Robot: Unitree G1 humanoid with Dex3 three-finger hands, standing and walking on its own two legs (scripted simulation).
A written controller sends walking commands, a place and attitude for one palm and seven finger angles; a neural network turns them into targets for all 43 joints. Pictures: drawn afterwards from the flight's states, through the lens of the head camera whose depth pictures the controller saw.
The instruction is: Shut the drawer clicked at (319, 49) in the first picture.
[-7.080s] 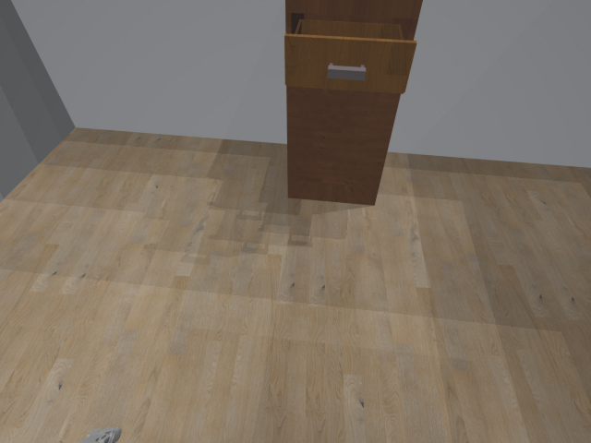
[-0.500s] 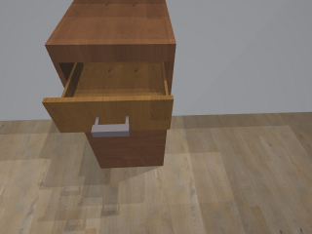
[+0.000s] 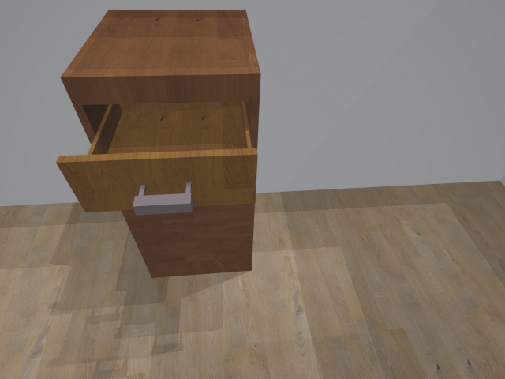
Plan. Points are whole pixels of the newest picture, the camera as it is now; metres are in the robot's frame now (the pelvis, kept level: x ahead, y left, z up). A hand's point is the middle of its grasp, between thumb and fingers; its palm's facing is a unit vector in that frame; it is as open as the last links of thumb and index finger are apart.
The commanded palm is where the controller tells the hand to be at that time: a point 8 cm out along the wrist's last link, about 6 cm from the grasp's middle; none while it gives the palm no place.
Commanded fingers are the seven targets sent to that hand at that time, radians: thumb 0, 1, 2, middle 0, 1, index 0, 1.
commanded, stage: come to a stop and stand still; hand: left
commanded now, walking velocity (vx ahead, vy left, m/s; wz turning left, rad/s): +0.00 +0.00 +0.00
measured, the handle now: (164, 195) +0.46 +0.20 +0.00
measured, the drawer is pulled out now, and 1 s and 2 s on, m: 0.20 0.20 0.20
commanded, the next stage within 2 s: look again from close up in 0.02 s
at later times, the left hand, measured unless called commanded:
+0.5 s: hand out of the picture +0.05 +0.21 -0.18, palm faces +0.04 -0.98 -0.20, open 7.4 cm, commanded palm none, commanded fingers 0.00 0.90 0.90 -0.20 -0.30 -0.20 -0.30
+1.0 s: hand out of the picture -0.03 +0.22 -0.18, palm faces +0.02 -0.98 -0.17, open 7.4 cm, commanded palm none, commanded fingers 0.00 0.90 0.90 -0.20 -0.30 -0.20 -0.30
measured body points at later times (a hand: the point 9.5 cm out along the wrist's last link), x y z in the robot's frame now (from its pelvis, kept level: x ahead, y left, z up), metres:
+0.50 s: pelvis +0.02 +0.03 -0.01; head +0.01 +0.04 +0.44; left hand +0.05 +0.26 -0.16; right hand +0.07 -0.20 -0.16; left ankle +0.07 +0.13 -0.74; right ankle -0.02 -0.10 -0.74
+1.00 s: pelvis +0.01 +0.04 +0.00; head +0.01 +0.05 +0.45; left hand -0.03 +0.27 -0.16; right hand +0.02 -0.19 -0.16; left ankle +0.07 +0.13 -0.74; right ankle -0.02 -0.09 -0.74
